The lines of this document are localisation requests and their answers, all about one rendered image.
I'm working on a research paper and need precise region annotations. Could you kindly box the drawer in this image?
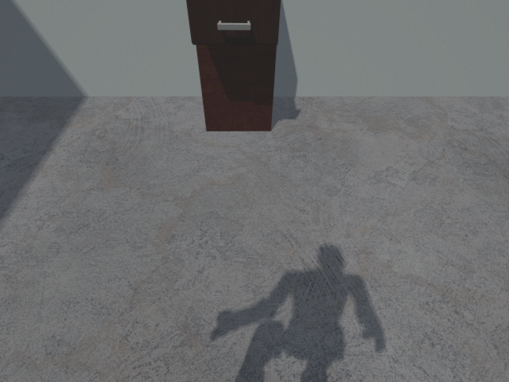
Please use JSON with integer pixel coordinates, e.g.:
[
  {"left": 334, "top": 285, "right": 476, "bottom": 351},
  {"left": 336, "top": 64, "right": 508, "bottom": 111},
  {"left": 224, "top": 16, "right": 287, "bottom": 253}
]
[{"left": 186, "top": 0, "right": 281, "bottom": 45}]

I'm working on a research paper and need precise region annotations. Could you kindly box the cabinet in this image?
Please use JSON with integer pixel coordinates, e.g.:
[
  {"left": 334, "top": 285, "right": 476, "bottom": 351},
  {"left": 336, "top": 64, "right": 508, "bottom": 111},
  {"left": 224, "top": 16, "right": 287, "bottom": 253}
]
[{"left": 196, "top": 45, "right": 277, "bottom": 131}]

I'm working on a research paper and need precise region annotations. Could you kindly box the handle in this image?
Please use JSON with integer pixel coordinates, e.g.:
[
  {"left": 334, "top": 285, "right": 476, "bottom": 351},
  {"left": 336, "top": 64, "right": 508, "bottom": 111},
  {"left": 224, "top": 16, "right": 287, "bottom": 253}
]
[{"left": 217, "top": 21, "right": 251, "bottom": 30}]

